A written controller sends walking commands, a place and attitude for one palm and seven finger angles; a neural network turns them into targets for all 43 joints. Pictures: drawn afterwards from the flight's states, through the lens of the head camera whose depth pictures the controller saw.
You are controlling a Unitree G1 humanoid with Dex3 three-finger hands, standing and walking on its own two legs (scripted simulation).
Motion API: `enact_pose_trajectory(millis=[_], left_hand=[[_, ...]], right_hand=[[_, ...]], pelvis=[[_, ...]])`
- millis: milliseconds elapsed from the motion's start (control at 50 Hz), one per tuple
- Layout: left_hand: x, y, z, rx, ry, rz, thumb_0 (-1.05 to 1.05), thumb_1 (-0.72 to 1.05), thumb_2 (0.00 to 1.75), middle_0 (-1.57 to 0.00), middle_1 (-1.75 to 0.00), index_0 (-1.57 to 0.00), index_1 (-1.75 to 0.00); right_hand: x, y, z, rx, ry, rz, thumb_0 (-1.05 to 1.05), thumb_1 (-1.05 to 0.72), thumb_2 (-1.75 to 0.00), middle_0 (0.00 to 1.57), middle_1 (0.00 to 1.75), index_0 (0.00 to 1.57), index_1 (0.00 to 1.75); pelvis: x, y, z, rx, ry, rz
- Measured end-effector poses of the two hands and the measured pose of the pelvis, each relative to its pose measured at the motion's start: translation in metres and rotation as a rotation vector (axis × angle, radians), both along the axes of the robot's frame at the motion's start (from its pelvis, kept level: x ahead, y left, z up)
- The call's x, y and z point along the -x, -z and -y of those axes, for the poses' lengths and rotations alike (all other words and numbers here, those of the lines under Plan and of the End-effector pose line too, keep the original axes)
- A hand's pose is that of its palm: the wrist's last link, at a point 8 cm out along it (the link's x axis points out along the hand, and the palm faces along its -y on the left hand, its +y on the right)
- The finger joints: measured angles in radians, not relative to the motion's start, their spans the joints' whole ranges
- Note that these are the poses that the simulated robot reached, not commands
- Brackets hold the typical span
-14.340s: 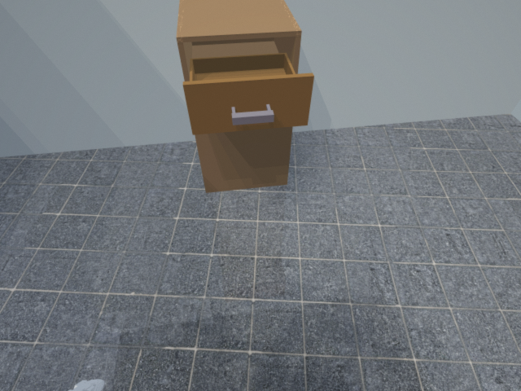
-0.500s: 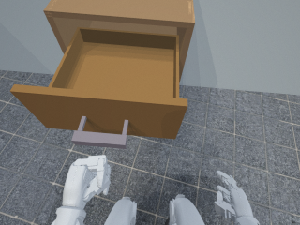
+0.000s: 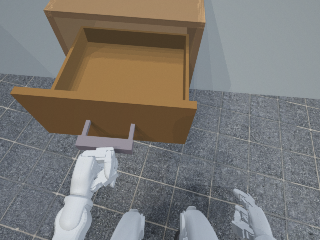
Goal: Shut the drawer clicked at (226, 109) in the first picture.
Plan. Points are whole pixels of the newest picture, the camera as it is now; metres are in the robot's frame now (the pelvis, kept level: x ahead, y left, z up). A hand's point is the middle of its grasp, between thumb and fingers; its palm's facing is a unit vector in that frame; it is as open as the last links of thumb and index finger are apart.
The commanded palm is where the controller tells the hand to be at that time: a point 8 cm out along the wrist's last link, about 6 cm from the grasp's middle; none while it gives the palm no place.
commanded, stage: push the drawer shut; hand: left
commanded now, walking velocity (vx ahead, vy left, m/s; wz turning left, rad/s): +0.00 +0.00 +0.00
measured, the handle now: (108, 135) +0.35 +0.14 +0.04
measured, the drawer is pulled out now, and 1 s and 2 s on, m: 0.27 0.14 0.02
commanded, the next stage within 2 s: none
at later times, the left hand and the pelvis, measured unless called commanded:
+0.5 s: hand (119, 146) +0.33 +0.11 +0.03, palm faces -0.10 -1.00 -0.02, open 3.1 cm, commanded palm +0.33 +0.16 +0.04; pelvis -0.01 +0.01 +0.01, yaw +0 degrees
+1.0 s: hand (126, 121) +0.40 +0.10 +0.03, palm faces -0.06 -1.00 -0.04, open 3.1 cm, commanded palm +0.39 +0.15 +0.04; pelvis -0.01 +0.01 +0.01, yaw -1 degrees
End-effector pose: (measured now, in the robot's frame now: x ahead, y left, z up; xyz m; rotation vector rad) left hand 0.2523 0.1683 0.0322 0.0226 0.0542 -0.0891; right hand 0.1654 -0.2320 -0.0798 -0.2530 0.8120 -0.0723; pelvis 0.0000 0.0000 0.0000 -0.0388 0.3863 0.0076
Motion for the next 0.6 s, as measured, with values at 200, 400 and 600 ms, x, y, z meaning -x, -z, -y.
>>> enact_pose_trajectory(millis=[200, 400, 600], left_hand=[[-0.024, 0.003, -0.002, -0.001, 0.013, 0.024, -0.05, 0.82, 0.92, -1.40, -1.60, -1.40, -1.60], [-0.050, 0.001, 0.000, 0.003, 0.010, 0.026, -0.02, 0.83, 0.91, -1.40, -1.60, -1.40, -1.60], [-0.074, 0.001, 0.003, 0.002, 0.005, 0.040, -0.01, 0.84, 0.92, -1.40, -1.60, -1.40, -1.60]], right_hand=[[0.010, 0.005, 0.001, 0.011, 0.008, -0.034, 0.01, -0.91, -0.90, 0.20, 0.30, 0.21, 0.30], [0.024, 0.004, -0.001, 0.007, 0.028, -0.070, 0.01, -0.91, -0.90, 0.20, 0.30, 0.21, 0.30], [0.041, 0.009, 0.002, 0.014, 0.052, -0.137, 0.01, -0.91, -0.90, 0.20, 0.30, 0.21, 0.30]], pelvis=[[0.008, 0.000, -0.002, 0.002, -0.003, 0.004], [0.011, -0.004, -0.006, -0.001, 0.002, 0.006], [0.011, -0.006, -0.009, -0.003, 0.007, 0.002]])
